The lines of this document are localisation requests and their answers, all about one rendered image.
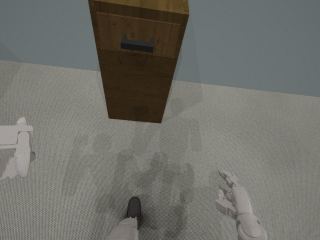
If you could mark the robot right hand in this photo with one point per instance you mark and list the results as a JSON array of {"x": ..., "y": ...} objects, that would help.
[{"x": 237, "y": 201}]

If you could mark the cabinet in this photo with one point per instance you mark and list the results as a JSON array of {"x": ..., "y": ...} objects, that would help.
[{"x": 136, "y": 85}]

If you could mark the drawer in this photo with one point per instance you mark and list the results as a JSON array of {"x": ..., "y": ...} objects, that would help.
[{"x": 112, "y": 28}]

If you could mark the robot right forearm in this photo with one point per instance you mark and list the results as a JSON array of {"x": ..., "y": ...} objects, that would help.
[{"x": 248, "y": 227}]

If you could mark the robot left hand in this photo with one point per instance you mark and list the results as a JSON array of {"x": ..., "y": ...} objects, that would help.
[{"x": 18, "y": 139}]

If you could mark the handle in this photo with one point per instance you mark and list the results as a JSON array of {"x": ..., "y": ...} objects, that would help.
[{"x": 137, "y": 45}]

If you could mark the robot left shin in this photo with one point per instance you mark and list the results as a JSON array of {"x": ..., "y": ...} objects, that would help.
[{"x": 130, "y": 221}]

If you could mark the robot left thigh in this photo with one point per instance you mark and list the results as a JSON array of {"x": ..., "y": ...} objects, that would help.
[{"x": 124, "y": 232}]

